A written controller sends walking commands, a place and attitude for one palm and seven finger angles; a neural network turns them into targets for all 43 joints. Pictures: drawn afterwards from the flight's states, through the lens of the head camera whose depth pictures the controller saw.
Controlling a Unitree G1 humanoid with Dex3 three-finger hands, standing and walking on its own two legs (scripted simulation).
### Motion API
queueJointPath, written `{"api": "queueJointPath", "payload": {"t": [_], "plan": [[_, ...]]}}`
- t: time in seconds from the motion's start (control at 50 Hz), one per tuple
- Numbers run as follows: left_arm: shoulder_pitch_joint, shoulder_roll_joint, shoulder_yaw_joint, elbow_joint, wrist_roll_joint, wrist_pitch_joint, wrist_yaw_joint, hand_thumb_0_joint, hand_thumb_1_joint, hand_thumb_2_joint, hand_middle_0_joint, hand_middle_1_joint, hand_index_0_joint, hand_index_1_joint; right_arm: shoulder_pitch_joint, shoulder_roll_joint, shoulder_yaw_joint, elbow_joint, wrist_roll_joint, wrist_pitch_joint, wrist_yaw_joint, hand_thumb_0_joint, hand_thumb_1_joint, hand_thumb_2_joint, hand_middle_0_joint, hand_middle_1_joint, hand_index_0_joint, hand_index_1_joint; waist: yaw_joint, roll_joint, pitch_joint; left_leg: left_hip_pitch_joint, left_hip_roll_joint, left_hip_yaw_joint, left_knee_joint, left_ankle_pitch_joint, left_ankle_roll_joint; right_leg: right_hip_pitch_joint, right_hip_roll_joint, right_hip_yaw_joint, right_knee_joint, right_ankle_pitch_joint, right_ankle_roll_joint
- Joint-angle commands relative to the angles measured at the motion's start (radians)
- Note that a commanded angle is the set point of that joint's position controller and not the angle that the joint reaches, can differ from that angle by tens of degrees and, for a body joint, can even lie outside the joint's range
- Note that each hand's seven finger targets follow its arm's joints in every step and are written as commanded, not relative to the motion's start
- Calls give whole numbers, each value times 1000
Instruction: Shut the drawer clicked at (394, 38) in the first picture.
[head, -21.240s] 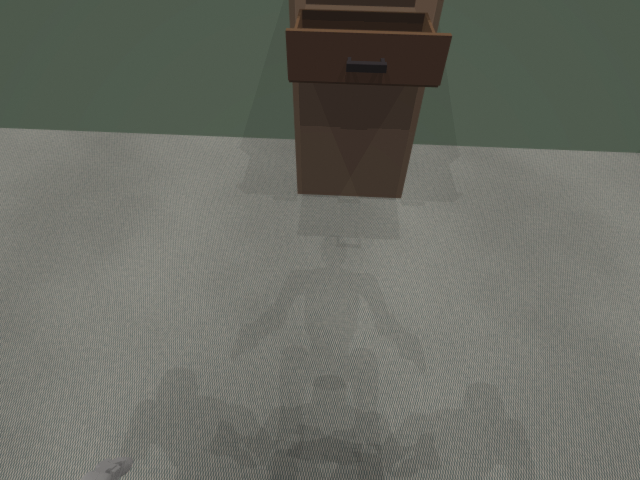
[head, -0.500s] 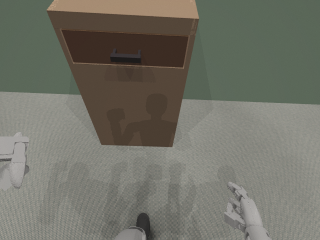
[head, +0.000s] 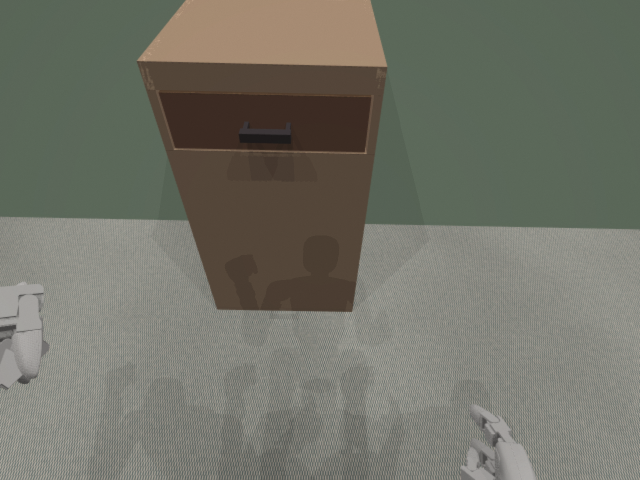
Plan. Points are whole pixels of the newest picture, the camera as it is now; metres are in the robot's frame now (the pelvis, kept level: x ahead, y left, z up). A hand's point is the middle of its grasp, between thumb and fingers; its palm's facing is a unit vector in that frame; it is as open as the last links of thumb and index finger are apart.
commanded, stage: stop stepping back and stand still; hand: left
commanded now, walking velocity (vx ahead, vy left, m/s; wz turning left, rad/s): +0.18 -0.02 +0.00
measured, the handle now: (266, 131) +0.80 +0.14 +0.01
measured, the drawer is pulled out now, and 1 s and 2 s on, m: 0.00 0.00 0.00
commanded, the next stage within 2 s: let the arm hang, fingers relaxed in 0.34 s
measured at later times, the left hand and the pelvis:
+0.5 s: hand (63, 356) +0.21 +0.26 +0.12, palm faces +0.27 -0.79 -0.55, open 3.2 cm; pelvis +0.01 +0.01 +0.00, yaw +3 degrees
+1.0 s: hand out of the picture -0.03 +0.25 -0.16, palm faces +0.07 -0.97 -0.24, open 5.1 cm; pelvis +0.00 +0.05 +0.01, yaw +3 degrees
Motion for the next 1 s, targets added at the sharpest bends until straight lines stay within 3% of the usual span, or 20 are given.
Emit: {"api": "queueJointPath", "payload": {"t": [0.0, 0.04, 0.08, 0.12, 0.14, 0.16, 0.18, 0.2, 0.26, 0.32, 0.34, 0.36, 0.4, 0.42, 0.44, 0.52, 0.58, 0.68, 0.82, 0.98], "plan": [[-65, 62, 54, -30, -5, -22, 16, 0, 900, 900, -1400, -1600, -1400, -1600, -102, -152, -74, -118, 3, -12, -13, 0, -900, -900, 200, 300, 200, 300, 12, -228, 56, -305, -12, -11, 421, -104, 14, -5, -327, 498, -367, -406, -151], [-140, 52, 28, -66, 3, -26, 16, 0, 900, 900, -1400, -1600, -1400, -1600, -115, -138, -53, -111, -2, -12, -15, 0, -900, -900, 200, 300, 200, 300, 2, -153, 24, -210, 23, -6, 277, -73, 19, -22, -296, 347, -276, -236, -142], [-152, 40, 1, -72, 13, -26, 22, 0, 900, 900, -1400, -1600, -1400, -1600, -117, -120, -38, -106, -8, -15, -29, 0, -900, -900, 200, 300, 200, 300, 1, -151, 17, 27, 17, 45, 68, -10, 31, -175, -241, 210, -244, -302, -105], [-206, 44, -17, -154, 9, -30, 26, 0, 900, 900, -1400, -1600, -1400, -1600, -110, -135, -40, -102, -15, -35, -44, 0, -900, -900, 200, 300, 200, 300, -4, -35, 9, 181, -20, 60, -122, 19, 31, -220, -158, 120, -135, -342, -54], [-226, 61, -11, -223, 7, -38, 26, 0, 900, 900, -1400, -1600, -1400, -1600, -118, -166, -51, -115, -18, -51, -52, 0, -900, -900, 200, 300, 200, 300, -2, 105, 18, 209, 71, -114, -256, -103, 67, -269, -105, 97, 15, -306, -13], [-229, 64, 2, -286, 15, -52, 34, 0, 900, 900, -1400, -1600, -1400, -1600, -105, -172, -44, -123, -20, -61, -45, 0, -900, -900, 200, 300, 200, 300, 8, 315, 8, 212, 238, -394, -410, -215, 132, -319, -17, 25, 235, -265, 39], [-245, 90, 21, -320, 30, -61, 43, 0, 900, 900, -1400, -1600, -1400, -1600, -97, -137, -37, -126, -28, -74, -37, 0, -900, -900, 200, 300, 200, 300, 9, 305, 17, 130, 302, -490, -473, -189, 196, -295, -4, 68, 409, -250, 43], [-226, 119, 62, -318, 31, -68, 44, 0, 900, 900, -1400, -1600, -1400, -1600, -91, -123, -43, -115, -28, -90, -29, 0, -900, -900, 200, 300, 200, 300, 24, 191, 11, 110, 274, -412, -449, -70, 191, -265, -22, 86, 453, -199, 47], [-66, 111, 97, -269, 23, -43, 41, 0, 900, 900, -1400, -1600, -1400, -1600, -92, -106, -38, -110, -16, -103, -10, 0, -900, -900, 200, 300, 200, 300, 40, 264, -19, 16, 205, -211, -373, 29, 145, -92, -59, 62, 262, -165, 57], [16, 77, 88, -174, 17, -44, 35, 0, 900, 900, -1400, -1600, -1400, -1600, -93, -122, -37, -109, -5, -85, -1, 0, -900, -900, 200, 300, 200, 300, 38, 138, -32, -84, 130, -82, -213, 115, 79, 126, -30, 18, -64, 0, 58], [47, 74, 92, -129, 16, -46, 30, 0, 900, 900, -1400, -1600, -1400, -1600, -88, -119, -42, -111, -4, -75, 1, 0, -900, -900, 200, 300, 200, 300, 31, 9, -38, -85, 70, -40, -125, 110, 46, 143, -61, 88, -164, 74, 44], [21, 78, 84, -113, 9, -46, 24, 0, 900, 900, -1400, -1600, -1400, -1600, -100, -120, -47, -121, -2, -61, 2, 0, -900, -900, 200, 300, 200, 300, 11, -127, -17, -115, 10, 0, -19, 45, 14, 95, -164, 267, -233, 84, -4], [-42, 87, 95, -81, -5, -38, 23, 0, 900, 900, -1400, -1600, -1400, -1600, -84, -119, -54, -100, -1, -46, 1, 0, -900, -900, 200, 300, 200, 300, 8, -190, -26, -85, -21, 7, 90, -17, -4, 11, -282, 390, -305, -49, -70], [-206, -33, -280, 678, 111, 131, -104, 0, 900, 900, -1400, -1600, -1400, -1600, -126, -264, -93, 129, -15, -58, 81, 0, -900, -900, 200, 300, 200, 300, -20, -138, -30, -214, 57, -37, 273, -29, -1, -33, -367, 242, -74, 525, -102], [-207, -81, -283, 701, 100, 193, -121, 0, 900, 900, -1360, -1557, -1360, -1557, -53, -188, -101, 114, -3, -8, 69, 0, -900, -900, 200, 300, 200, 300, -30, -128, -129, -145, 39, -59, 239, -59, -9, 22, -310, 236, -12, 640, -108], [-278, -131, -330, 858, 78, 210, -126, 0, 900, 900, -1200, -1383, -1200, -1383, -15, -128, -51, 102, -19, 74, 63, 0, -900, -900, 200, 300, 200, 300, 2, -304, -108, -90, -25, -2, 35, 81, 12, 75, -219, 103, 42, 683, -56], [-316, -117, -348, 1025, 75, 225, -125, 0, 900, 900, -1080, -1253, -1080, -1253, -28, -185, -61, 122, -42, 88, 48, 0, -900, -900, 200, 300, 200, 300, 23, -210, -130, 77, 54, -59, -31, 518, 48, 12, -164, 72, 65, 545, 12], [-388, -134, -374, 1300, 56, 247, -120, 0, 900, 900, -880, -1037, -880, -1037, -57, -163, -32, 224, -38, 108, 24, 0, -900, -900, 200, 300, 200, 300, 39, 197, -47, 34, 106, -107, -200, 522, 71, 58, -84, 42, 11, 118, 39], [-378, -148, -388, 1522, 57, 243, -123, 0, 900, 900, -600, -733, -600, -733, -6, -119, -35, 325, -30, 128, 16, 0, -900, -900, 200, 300, 200, 300, 32, 125, -12, 29, 61, -73, -254, 74, 35, 55, -111, 80, -168, 24, 8], [-353, -174, -404, 1659, 55, 235, -117, 0, 900, 900, -280, -387, -280, -387, 77, -100, -35, 426, -26, 125, 12, 0, -900, -900, 200, 300, 200, 300, 20, -31, 30, 83, 67, -72, -283, 94, 42, 1, -119, 83, -197, 24, 10]]}}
